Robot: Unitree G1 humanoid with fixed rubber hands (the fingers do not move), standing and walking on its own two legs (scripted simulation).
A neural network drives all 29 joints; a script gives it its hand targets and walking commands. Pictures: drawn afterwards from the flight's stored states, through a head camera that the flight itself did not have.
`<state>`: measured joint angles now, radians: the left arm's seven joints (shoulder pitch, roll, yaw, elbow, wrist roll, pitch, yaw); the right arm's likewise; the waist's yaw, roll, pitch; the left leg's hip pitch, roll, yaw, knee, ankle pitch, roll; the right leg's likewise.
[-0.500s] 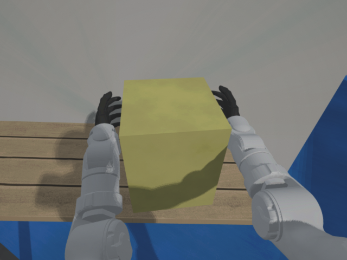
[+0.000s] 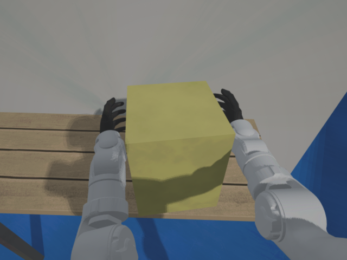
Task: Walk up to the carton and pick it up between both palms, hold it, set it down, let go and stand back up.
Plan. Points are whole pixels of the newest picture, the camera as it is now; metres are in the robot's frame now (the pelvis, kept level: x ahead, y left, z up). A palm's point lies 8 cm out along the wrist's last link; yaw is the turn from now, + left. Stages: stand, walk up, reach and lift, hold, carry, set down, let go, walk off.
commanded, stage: set down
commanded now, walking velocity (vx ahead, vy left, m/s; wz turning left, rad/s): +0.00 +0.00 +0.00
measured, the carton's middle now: (173, 147) +0.39 +0.04 +0.08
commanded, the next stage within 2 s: none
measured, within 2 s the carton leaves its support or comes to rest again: rests again in 0.66 s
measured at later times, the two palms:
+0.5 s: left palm (116, 140) +0.38 +0.18 +0.11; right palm (232, 126) +0.44 -0.11 +0.11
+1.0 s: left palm (115, 141) +0.38 +0.18 +0.10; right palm (232, 127) +0.43 -0.11 +0.11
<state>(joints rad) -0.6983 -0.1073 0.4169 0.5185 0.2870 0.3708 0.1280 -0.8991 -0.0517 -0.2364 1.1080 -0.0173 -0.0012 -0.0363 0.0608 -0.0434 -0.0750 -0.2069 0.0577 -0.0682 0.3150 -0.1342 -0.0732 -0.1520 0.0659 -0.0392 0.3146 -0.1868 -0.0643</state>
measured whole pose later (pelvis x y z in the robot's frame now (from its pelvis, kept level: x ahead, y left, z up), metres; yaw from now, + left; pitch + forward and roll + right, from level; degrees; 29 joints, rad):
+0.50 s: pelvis +0.00 -0.01 +0.00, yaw -1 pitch +8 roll +0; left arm -0.68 -0.16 0.46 0.52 0.31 0.28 0.15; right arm -0.91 -0.06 -0.32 1.11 -0.12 -0.05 0.04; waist 0.10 -0.02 -0.10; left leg -0.33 0.07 -0.04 0.30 -0.11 -0.08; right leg -0.29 0.07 -0.04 0.33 -0.17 -0.07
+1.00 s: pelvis +0.00 +0.00 +0.00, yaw -2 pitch +7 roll +0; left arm -0.67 -0.20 0.51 0.51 0.36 0.21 0.13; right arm -0.89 -0.04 -0.41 1.09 -0.22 -0.10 0.07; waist 0.10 -0.02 -0.07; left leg -0.29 0.06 -0.01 0.28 -0.11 -0.06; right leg -0.27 0.06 -0.03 0.32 -0.17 -0.06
